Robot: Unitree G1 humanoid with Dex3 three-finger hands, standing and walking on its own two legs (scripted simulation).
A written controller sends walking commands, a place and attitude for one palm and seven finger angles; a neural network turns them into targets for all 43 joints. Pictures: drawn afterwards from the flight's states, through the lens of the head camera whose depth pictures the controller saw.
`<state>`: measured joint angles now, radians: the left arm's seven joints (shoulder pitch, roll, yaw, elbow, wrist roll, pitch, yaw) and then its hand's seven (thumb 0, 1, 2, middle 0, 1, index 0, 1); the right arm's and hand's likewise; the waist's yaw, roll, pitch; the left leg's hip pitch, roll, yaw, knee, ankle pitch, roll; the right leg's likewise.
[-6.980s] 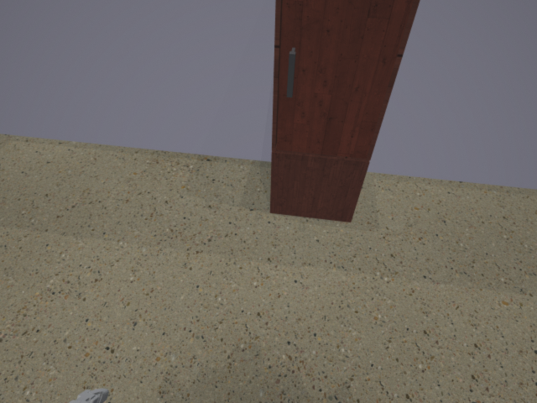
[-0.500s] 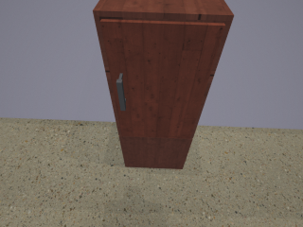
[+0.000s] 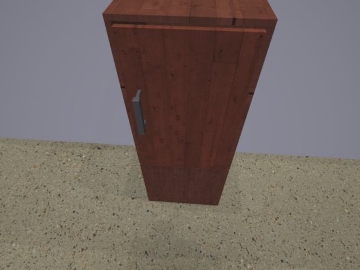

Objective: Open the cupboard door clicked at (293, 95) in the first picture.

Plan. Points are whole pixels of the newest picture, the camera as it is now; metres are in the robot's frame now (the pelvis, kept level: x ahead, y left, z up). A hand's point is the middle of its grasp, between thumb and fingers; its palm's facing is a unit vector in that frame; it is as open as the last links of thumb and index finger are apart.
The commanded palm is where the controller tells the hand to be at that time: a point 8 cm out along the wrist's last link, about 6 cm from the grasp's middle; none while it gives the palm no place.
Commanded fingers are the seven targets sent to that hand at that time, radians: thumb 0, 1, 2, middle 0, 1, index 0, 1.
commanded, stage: come to a stop and stand still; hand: left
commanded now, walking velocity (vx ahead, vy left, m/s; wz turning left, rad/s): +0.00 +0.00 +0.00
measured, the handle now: (140, 113) +0.55 +0.18 +0.00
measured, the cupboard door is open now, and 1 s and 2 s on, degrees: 0 0 0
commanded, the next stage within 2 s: look again from close up in 1.22 s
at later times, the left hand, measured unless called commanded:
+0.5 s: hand out of the picture +0.05 +0.17 -0.16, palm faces +0.03 -0.97 -0.24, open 7.4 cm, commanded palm none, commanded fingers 0.00 0.90 0.90 -0.20 -0.30 -0.20 -0.30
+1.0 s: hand out of the picture -0.03 +0.21 -0.17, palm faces +0.06 -0.98 -0.20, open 7.4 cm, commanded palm none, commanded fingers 0.00 0.90 0.90 -0.20 -0.30 -0.20 -0.30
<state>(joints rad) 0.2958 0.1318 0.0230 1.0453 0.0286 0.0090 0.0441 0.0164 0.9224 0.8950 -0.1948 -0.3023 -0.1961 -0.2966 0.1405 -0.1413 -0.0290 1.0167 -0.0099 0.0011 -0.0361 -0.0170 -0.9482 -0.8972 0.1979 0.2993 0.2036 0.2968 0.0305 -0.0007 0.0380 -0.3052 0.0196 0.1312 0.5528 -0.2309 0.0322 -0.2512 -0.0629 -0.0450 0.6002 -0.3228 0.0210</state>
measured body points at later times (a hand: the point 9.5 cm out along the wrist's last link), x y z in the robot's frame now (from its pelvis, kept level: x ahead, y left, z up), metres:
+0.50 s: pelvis -0.02 -0.03 +0.00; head -0.04 -0.02 +0.45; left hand +0.05 +0.22 -0.14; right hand +0.01 -0.30 -0.13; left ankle +0.04 +0.10 -0.73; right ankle -0.01 -0.13 -0.73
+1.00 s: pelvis -0.02 +0.02 +0.01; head -0.02 +0.04 +0.46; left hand -0.03 +0.26 -0.15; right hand +0.04 -0.21 -0.13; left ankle +0.04 +0.10 -0.73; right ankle -0.01 -0.13 -0.73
